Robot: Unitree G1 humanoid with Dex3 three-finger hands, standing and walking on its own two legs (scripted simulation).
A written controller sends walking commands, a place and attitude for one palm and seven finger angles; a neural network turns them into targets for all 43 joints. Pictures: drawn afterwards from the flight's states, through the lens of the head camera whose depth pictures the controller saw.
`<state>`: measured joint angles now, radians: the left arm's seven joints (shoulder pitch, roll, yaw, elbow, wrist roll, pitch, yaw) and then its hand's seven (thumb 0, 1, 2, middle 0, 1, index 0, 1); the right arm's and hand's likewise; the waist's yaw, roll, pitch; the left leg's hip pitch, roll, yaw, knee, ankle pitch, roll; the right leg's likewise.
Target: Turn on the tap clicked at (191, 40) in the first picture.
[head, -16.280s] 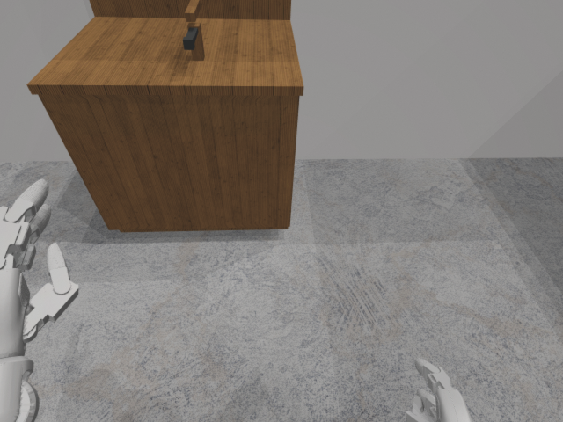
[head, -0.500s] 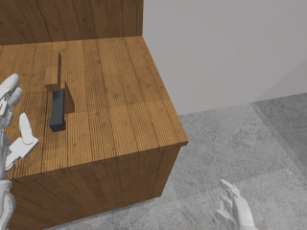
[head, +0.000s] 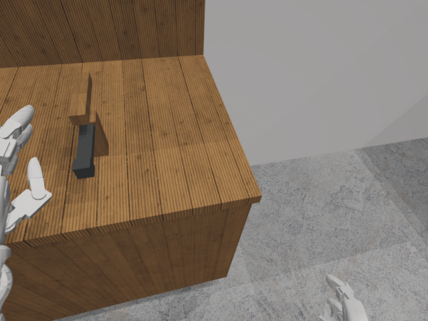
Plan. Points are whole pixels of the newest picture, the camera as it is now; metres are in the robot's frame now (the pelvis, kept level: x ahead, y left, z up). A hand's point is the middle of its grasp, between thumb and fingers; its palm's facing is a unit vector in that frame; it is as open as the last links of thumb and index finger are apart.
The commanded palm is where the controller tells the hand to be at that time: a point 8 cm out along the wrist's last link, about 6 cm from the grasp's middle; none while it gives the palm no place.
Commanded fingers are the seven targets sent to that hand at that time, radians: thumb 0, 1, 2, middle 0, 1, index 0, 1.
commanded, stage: come to a stop and stand still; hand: left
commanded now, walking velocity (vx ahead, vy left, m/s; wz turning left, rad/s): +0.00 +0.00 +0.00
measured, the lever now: (84, 168) +0.33 +0.28 +0.09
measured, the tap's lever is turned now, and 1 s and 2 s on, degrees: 0 0 0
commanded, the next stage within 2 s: look again from close up in 0.62 s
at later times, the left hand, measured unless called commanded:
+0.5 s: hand (16, 185) +0.24 +0.30 +0.17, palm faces +0.44 -0.86 -0.28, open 7.4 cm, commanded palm +0.18 +0.32 +0.18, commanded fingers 0.00 0.90 0.90 -0.20 -0.30 -0.20 -0.30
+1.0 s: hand (31, 194) +0.23 +0.28 +0.16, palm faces +0.40 -0.85 -0.34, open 7.4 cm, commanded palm +0.17 +0.31 +0.18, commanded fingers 0.00 0.90 0.90 -0.20 -0.30 -0.20 -0.30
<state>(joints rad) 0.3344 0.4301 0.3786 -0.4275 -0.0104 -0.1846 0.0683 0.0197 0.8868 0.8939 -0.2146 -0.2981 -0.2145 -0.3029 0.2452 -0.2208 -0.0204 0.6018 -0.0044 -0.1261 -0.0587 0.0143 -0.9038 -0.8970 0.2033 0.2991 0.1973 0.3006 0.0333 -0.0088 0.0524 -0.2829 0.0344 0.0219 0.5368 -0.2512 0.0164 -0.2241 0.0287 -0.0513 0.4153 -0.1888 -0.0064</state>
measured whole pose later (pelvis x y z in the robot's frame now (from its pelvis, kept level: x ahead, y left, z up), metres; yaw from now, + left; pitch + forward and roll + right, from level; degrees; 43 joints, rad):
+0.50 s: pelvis +0.02 +0.04 +0.00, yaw +0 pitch -1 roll -2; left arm 0.34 0.34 0.36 -0.47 -0.04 -0.24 0.11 0.02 0.89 0.89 -0.21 -0.30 -0.21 -0.30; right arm 0.17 -0.16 0.03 0.58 0.00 -0.15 0.00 0.01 -0.90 -0.90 0.21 0.30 0.20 0.30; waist 0.04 -0.05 0.06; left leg -0.23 -0.04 0.05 0.51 -0.27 0.08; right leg -0.19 -0.05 -0.03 0.43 -0.22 0.04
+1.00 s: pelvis +0.01 +0.03 +0.00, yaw +0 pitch -1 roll -2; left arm 0.41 0.34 0.35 -0.46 -0.04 -0.21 0.12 0.02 0.89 0.89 -0.21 -0.30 -0.21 -0.30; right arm 0.21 -0.19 0.01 0.58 0.01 -0.11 -0.03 0.01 -0.90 -0.90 0.20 0.30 0.20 0.30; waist 0.02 -0.02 0.07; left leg -0.21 -0.03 0.04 0.48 -0.25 0.06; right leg -0.16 -0.03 -0.04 0.39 -0.20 0.04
